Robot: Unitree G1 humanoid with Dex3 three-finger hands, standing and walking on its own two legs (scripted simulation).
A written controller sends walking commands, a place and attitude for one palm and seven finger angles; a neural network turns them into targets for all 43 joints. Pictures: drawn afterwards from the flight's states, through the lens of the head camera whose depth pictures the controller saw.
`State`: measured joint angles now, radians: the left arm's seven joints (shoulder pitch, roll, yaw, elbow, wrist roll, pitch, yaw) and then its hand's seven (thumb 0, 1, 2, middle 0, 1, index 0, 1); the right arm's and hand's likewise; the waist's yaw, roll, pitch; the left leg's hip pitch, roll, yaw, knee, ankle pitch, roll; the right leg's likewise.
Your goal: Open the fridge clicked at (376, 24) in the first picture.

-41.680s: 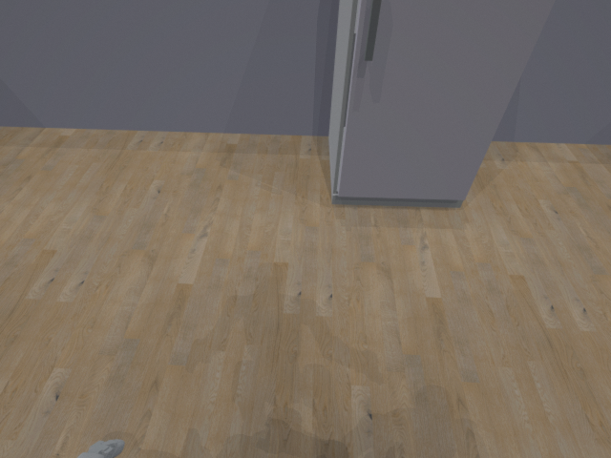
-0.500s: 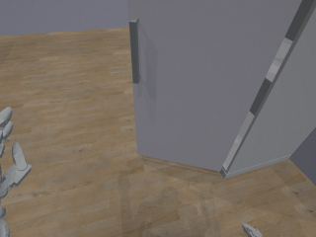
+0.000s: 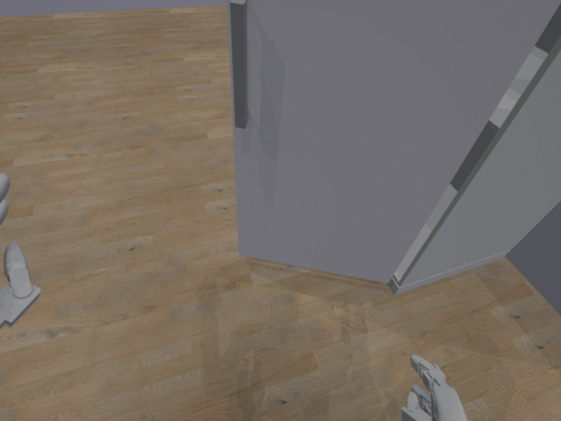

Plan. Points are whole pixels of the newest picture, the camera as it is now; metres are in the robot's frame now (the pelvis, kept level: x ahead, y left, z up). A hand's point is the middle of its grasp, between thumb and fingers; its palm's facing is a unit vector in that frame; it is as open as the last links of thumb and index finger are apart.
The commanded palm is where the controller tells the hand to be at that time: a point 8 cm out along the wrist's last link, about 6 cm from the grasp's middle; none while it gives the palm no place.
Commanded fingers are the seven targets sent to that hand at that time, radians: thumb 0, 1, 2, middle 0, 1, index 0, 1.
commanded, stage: stop stepping back and stand still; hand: left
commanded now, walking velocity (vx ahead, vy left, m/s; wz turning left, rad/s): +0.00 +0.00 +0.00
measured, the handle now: (242, 67) +0.78 +0.14 +0.12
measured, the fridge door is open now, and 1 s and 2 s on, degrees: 59 59 59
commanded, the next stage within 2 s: let the arm hang, fingers relaxed in 0.78 s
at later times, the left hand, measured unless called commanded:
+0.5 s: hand out of the picture +0.16 +0.27 +0.16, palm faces +0.46 -0.79 -0.40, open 7.4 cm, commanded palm +0.10 +0.31 +0.18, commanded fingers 0.00 0.90 0.90 -0.20 -0.30 -0.20 -0.30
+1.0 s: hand (73, 381) +0.16 +0.27 +0.00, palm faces +0.17 -0.87 -0.45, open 7.4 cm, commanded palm none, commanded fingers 0.00 0.90 0.90 -0.20 -0.30 -0.20 -0.30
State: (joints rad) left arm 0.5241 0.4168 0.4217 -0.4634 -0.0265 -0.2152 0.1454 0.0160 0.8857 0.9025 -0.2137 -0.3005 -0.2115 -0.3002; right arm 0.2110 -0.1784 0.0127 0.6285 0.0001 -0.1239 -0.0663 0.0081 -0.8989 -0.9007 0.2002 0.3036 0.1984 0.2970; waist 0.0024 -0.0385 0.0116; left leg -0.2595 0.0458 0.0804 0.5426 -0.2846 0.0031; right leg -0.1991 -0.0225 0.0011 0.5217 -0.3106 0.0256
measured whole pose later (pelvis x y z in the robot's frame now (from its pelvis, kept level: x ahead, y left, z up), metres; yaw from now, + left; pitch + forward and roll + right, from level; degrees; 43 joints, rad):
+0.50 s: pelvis -0.04 +0.01 +0.00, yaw +0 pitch -1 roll -1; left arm 0.50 0.36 0.39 -0.42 -0.02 -0.21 0.15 0.02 0.89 0.90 -0.21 -0.30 -0.21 -0.30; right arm 0.24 -0.20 0.01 0.64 0.00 -0.13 -0.08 0.01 -0.90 -0.90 0.20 0.30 0.20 0.30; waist 0.01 -0.01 0.00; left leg -0.28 0.05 0.07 0.50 -0.21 0.01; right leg -0.20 -0.02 -0.01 0.44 -0.23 0.03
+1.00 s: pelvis -0.05 +0.01 -0.01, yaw +2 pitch +1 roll -1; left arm 0.29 0.36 0.15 0.18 0.01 -0.03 0.03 0.00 0.90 0.90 -0.20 -0.30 -0.20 -0.30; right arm 0.14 -0.31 0.00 0.77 0.00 -0.07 0.01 0.01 -0.90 -0.90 0.20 0.30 0.20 0.30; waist 0.00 0.07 -0.02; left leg -0.38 0.02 0.06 0.59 -0.23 0.03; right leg -0.30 -0.05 -0.02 0.56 -0.28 0.04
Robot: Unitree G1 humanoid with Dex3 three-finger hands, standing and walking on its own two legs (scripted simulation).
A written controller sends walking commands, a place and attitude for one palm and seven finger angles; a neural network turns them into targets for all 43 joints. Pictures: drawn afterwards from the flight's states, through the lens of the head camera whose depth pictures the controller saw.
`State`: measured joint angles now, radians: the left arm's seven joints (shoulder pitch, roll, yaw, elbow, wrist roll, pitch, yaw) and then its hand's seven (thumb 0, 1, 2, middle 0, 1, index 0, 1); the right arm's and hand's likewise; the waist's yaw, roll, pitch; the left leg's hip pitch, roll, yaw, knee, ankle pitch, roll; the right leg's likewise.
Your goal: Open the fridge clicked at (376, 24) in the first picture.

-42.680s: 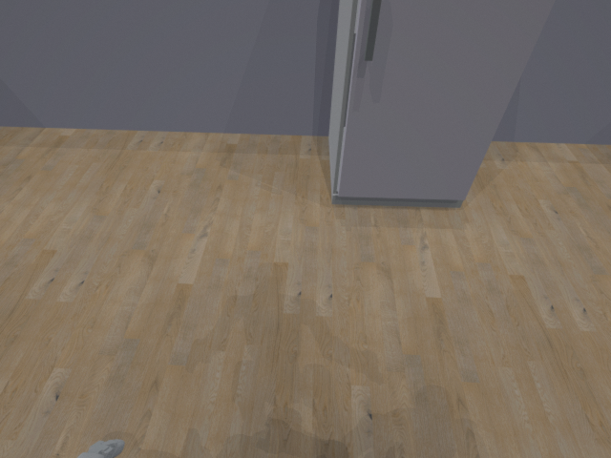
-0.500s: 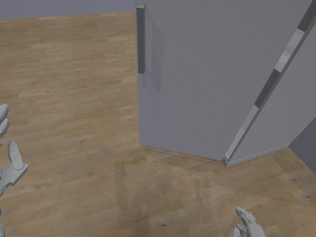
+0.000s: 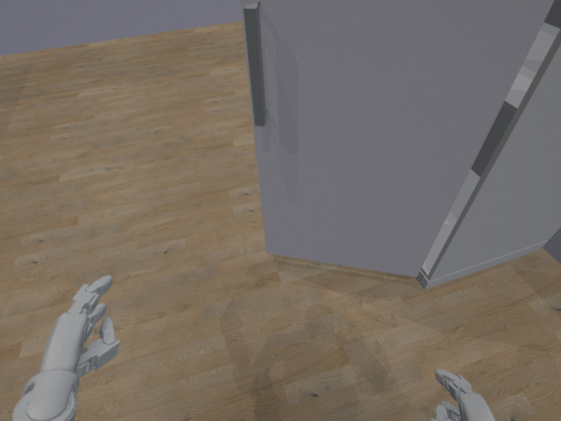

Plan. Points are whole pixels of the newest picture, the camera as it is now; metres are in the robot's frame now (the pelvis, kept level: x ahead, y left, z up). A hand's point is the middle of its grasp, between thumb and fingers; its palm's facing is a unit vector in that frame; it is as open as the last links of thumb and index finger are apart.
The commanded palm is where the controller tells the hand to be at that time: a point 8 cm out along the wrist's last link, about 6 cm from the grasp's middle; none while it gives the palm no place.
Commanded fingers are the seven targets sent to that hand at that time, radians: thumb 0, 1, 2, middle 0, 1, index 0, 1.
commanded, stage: let the arm hang, fingers relaxed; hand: left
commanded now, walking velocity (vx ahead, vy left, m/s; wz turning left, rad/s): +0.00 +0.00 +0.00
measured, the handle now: (258, 68) +0.83 +0.10 +0.12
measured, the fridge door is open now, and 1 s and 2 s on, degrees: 59 59 59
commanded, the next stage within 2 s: look to check the result in 0.98 s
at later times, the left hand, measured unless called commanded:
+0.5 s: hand out of the picture +0.01 +0.24 -0.16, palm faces -0.01 -0.95 -0.32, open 7.3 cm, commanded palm none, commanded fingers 0.00 0.90 0.90 -0.20 -0.30 -0.20 -0.30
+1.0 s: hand out of the picture +0.14 +0.21 -0.14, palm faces -0.04 -0.95 -0.31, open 7.4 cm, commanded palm none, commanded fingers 0.00 0.90 0.90 -0.20 -0.30 -0.20 -0.30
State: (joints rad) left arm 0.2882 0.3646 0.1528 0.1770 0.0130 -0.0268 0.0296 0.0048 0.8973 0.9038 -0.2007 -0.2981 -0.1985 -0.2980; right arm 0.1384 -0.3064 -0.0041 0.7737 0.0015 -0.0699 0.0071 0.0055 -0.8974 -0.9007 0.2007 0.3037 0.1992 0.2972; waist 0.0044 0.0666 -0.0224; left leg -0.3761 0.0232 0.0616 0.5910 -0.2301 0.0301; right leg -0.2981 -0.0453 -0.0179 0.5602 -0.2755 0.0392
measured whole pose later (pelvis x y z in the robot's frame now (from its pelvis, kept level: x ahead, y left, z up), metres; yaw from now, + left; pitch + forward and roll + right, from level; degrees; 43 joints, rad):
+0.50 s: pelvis +0.00 -0.01 +0.01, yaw +1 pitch +0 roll -1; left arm 0.24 0.34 0.03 1.09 0.02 0.02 -0.01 0.01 0.91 0.90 -0.21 -0.30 -0.20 -0.30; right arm 0.22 -0.31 -0.03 1.05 -0.02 0.02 0.00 0.00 -0.90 -0.90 0.20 0.30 0.20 0.30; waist 0.00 0.01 0.06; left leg -0.30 0.03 0.04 0.50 -0.19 0.01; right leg -0.21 -0.03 -0.04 0.45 -0.23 0.02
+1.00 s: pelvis +0.04 -0.02 +0.02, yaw +0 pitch -1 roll +0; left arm 0.07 0.32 0.00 1.10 0.01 -0.02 -0.01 0.01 0.90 0.90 -0.20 -0.30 -0.20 -0.30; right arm 0.09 -0.34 -0.01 1.11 -0.01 -0.01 0.00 0.00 -0.90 -0.90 0.20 0.30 0.20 0.30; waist -0.02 0.00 0.03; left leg -0.18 0.02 0.06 0.35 -0.16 0.00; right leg -0.11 -0.03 -0.03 0.35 -0.23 0.02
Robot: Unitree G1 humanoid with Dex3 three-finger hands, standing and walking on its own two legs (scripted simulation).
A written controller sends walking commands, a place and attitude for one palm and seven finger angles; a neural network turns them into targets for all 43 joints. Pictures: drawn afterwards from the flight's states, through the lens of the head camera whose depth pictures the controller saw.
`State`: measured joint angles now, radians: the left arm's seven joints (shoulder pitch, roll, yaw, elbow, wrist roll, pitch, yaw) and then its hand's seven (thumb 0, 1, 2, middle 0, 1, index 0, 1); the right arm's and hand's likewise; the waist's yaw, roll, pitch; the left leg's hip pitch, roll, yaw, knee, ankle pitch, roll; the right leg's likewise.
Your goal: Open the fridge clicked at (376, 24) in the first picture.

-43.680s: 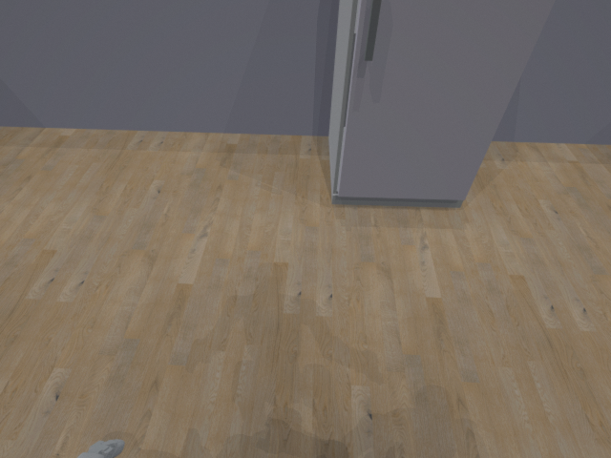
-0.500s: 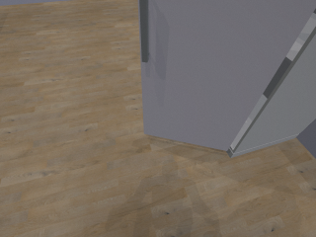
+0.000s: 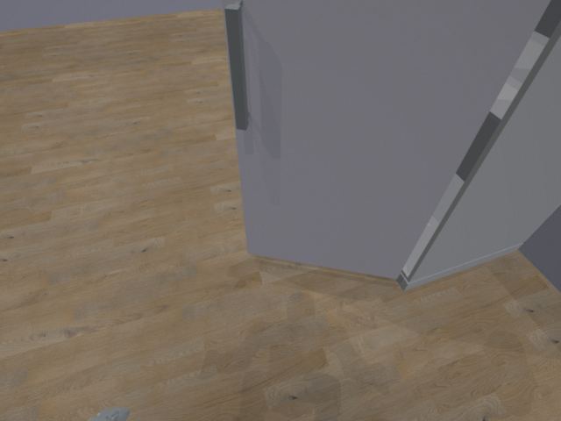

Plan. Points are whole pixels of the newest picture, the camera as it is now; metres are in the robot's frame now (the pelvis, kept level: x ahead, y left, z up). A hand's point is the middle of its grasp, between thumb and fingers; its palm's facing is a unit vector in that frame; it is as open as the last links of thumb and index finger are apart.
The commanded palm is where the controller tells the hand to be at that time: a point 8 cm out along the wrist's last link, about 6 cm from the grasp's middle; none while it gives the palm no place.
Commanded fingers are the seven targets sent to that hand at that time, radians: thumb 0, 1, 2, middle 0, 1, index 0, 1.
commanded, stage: look to check the result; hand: left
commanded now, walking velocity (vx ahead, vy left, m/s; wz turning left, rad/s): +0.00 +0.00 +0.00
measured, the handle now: (241, 70) +0.79 +0.13 +0.11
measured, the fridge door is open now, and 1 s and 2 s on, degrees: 59 59 59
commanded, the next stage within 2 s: stand and wait in 0.54 s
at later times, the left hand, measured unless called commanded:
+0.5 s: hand out of the picture +0.09 +0.24 -0.15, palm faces -0.02 -0.94 -0.35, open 7.4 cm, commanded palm none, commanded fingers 0.00 0.90 0.90 -0.20 -0.30 -0.20 -0.30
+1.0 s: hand out of the picture +0.10 +0.22 -0.16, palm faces -0.04 -0.95 -0.32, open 7.4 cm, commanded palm none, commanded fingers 0.00 0.90 0.90 -0.20 -0.30 -0.20 -0.30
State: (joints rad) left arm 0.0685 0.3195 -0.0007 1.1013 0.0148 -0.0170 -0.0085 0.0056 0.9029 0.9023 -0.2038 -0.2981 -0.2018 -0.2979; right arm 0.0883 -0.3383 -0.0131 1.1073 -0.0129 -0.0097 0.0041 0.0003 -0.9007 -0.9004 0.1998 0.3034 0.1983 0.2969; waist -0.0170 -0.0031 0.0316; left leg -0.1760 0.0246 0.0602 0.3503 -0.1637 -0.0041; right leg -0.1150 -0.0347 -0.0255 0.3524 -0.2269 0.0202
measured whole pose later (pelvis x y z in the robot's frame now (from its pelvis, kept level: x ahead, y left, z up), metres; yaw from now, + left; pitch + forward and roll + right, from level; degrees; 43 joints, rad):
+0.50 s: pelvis +0.02 -0.01 +0.00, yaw +0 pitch -1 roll +0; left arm 0.11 0.34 0.01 1.14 0.01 -0.01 0.00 0.01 0.90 0.90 -0.20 -0.30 -0.20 -0.30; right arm 0.10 -0.33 -0.01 1.12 -0.01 0.00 -0.01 0.00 -0.90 -0.90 0.20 0.30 0.20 0.30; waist -0.01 0.01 0.04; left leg -0.13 0.05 0.06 0.33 -0.18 -0.03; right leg -0.07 -0.01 -0.03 0.32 -0.24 0.00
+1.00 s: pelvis +0.01 -0.02 +0.00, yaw -1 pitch -1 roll +0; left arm 0.10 0.33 0.01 1.13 0.01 -0.01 0.00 0.01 0.90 0.90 -0.20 -0.30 -0.20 -0.30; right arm 0.12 -0.33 -0.01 1.12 -0.01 0.00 -0.01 0.00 -0.90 -0.90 0.20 0.30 0.20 0.30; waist -0.01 -0.01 0.04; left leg -0.12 0.05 0.06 0.32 -0.17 -0.03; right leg -0.05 0.00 -0.02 0.30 -0.22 0.00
